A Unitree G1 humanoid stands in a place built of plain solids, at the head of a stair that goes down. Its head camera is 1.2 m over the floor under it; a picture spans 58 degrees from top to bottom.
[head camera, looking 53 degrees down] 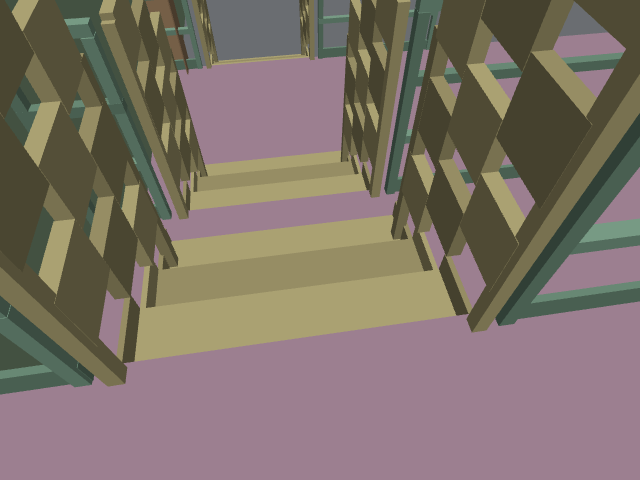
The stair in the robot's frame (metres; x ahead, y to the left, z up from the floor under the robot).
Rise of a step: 0.15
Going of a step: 0.26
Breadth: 1.12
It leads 9 degrees to the left of straight ahead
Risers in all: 4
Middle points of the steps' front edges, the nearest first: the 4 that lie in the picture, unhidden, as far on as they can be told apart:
0.54 0.05 0.00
0.80 0.09 -0.15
1.06 0.13 -0.29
1.31 0.17 -0.44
